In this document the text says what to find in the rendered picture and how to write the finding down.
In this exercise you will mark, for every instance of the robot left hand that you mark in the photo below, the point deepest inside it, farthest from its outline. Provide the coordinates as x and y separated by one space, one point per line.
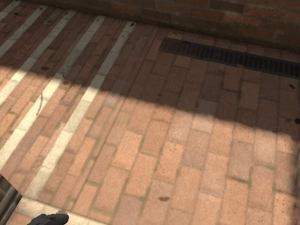
52 219

